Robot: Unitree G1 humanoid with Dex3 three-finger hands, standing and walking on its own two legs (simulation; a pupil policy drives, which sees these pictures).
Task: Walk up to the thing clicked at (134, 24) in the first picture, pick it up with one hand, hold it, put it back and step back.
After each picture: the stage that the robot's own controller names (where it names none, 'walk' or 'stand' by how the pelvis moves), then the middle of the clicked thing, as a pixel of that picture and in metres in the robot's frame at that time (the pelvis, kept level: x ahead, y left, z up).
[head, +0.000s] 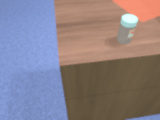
stand; (126, 29) +0.60 -0.17 +0.06
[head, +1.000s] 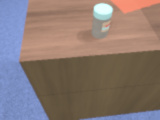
sink last; (101, 22) +0.55 -0.05 +0.10
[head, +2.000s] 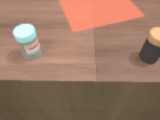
rise first; (28, 43) +0.44 +0.24 +0.09
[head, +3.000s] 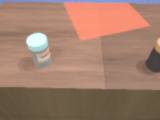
stand; (40, 51) +0.43 +0.19 +0.07
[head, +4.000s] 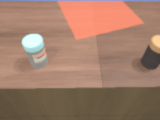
stand; (36, 52) +0.43 +0.20 +0.06
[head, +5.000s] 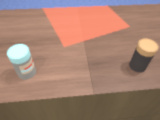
stand; (22, 62) +0.39 +0.23 +0.06
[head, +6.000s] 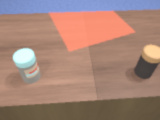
stand; (28, 66) +0.39 +0.22 +0.06
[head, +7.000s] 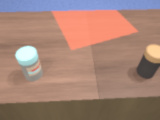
stand; (30, 64) +0.39 +0.21 +0.06
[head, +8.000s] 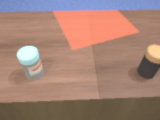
stand; (31, 64) +0.40 +0.21 +0.06
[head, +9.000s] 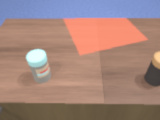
rise first; (39, 66) +0.39 +0.20 +0.07
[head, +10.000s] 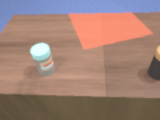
go down; (43, 60) +0.42 +0.20 +0.07
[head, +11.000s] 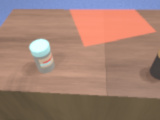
go down; (43, 56) +0.42 +0.20 +0.08
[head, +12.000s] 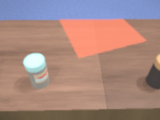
go down; (37, 71) +0.38 +0.19 +0.07
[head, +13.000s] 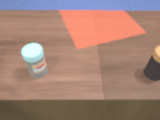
close in; (35, 61) +0.40 +0.19 +0.08
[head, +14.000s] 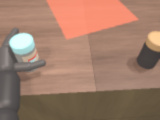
close; (26, 53) +0.41 +0.20 +0.10
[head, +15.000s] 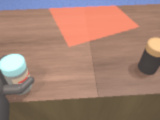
lift; (17, 75) +0.33 +0.22 +0.11
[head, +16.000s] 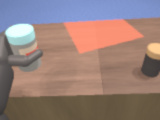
lift; (25, 48) +0.32 +0.18 +0.24
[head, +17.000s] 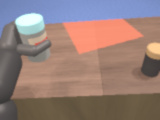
hold; (34, 39) +0.34 +0.15 +0.26
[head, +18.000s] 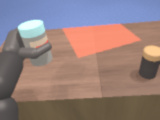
hold; (36, 43) +0.35 +0.15 +0.25
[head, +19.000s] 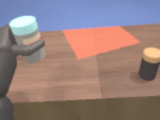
crouch; (29, 40) +0.34 +0.17 +0.27
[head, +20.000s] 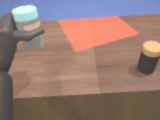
lower; (29, 28) +0.41 +0.18 +0.25
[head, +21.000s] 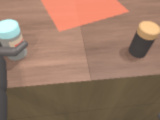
lower; (12, 40) +0.45 +0.22 +0.11
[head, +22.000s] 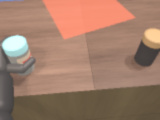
lower; (20, 56) +0.40 +0.21 +0.11
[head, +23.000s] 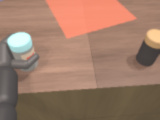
lower; (24, 52) +0.41 +0.20 +0.10
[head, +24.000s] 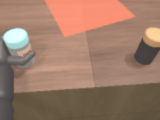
lower; (20, 49) +0.42 +0.21 +0.10
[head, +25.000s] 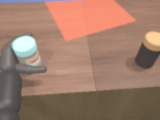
open; (28, 56) +0.40 +0.19 +0.10
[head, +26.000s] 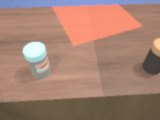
sink last; (38, 61) +0.39 +0.17 +0.09
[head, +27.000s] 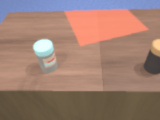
stand; (46, 56) +0.43 +0.19 +0.08
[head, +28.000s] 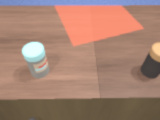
stand; (36, 61) +0.39 +0.18 +0.07
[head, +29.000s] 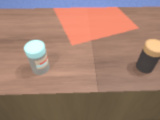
stand; (37, 58) +0.42 +0.19 +0.07
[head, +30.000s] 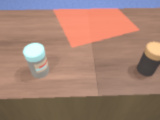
stand; (37, 61) +0.40 +0.19 +0.07
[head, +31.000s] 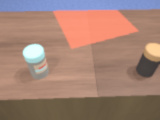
stand; (36, 62) +0.40 +0.19 +0.07
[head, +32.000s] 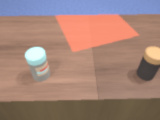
walk; (38, 65) +0.40 +0.19 +0.07
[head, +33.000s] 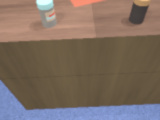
walk; (47, 12) +0.64 +0.21 +0.08
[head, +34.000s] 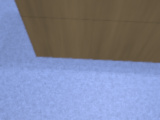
walk; out of the picture +1.05 +0.15 +0.09
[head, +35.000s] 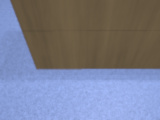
stand; out of the picture +1.11 +0.18 +0.08
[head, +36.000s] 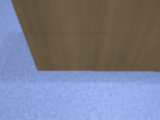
stand; out of the picture +1.10 +0.17 +0.06
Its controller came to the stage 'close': yes
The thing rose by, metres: 0.20
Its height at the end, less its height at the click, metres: +0.00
